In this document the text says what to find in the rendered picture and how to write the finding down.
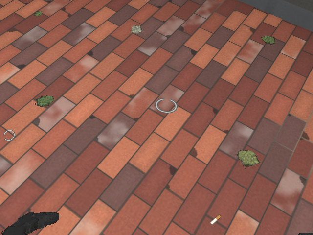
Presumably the left robot hand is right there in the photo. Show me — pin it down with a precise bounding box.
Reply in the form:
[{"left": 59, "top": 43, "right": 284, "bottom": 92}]
[{"left": 1, "top": 211, "right": 60, "bottom": 235}]

